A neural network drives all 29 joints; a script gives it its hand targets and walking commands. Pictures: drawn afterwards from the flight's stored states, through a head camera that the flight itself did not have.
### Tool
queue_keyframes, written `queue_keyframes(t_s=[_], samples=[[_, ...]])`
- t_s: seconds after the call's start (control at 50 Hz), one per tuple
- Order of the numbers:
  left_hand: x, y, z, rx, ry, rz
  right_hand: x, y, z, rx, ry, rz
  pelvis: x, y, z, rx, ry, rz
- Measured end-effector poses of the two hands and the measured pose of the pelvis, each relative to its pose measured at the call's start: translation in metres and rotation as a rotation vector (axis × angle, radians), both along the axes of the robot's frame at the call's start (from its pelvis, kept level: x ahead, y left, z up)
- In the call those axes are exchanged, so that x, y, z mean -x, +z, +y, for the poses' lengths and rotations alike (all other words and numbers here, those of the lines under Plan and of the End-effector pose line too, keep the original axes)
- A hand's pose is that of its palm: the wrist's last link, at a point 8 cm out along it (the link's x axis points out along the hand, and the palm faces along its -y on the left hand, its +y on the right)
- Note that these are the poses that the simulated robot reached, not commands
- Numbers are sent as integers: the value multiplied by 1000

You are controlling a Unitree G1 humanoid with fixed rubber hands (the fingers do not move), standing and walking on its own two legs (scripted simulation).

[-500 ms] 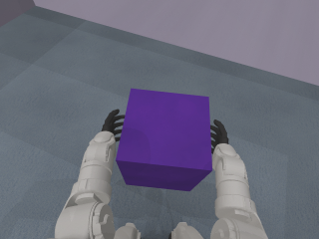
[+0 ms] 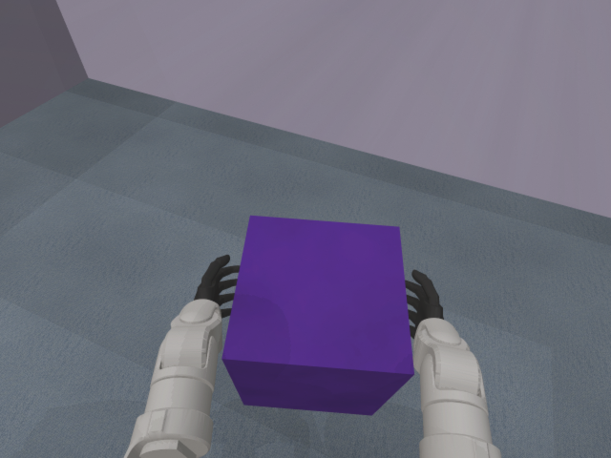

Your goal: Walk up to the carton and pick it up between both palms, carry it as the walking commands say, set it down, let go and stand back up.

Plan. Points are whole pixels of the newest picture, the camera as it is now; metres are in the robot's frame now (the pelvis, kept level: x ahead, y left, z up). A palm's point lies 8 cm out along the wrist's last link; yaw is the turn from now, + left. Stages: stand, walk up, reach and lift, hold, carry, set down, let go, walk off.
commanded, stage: reach and lift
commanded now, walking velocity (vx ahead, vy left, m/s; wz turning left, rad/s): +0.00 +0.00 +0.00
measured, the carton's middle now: (315, 322) +0.32 -0.02 -0.04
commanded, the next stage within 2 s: hold in 1.42 s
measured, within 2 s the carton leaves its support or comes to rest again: neither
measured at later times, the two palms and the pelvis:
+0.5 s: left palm (193, 313) +0.29 +0.14 +0.04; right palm (425, 325) +0.28 -0.16 +0.04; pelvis -0.02 +0.00 +0.00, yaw -1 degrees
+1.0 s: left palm (196, 316) +0.28 +0.14 +0.04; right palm (427, 324) +0.28 -0.16 +0.04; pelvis +0.00 -0.01 +0.00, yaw -1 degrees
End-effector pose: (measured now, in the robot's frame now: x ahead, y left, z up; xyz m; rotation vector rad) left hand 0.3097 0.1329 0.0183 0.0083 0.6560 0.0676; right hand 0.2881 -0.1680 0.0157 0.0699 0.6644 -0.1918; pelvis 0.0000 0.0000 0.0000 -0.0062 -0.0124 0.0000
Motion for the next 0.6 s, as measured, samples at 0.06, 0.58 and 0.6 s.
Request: queue_keyframes(t_s=[0.06, 0.58, 0.6], samples=[[4, 7, 0, -1, 1, -1, 3, 8, 0, 2, 3, -1, 0, 1, 0, 0, -2, -27], [20, 24, 17, 11, 49, 26, 8, 23, 16, 4, 44, 26, 18, 1, -1, -2, -7, -100], [19, 24, 17, 10, 51, 25, 6, 23, 17, 6, 49, 25, 17, 1, -2, -2, -6, -98]])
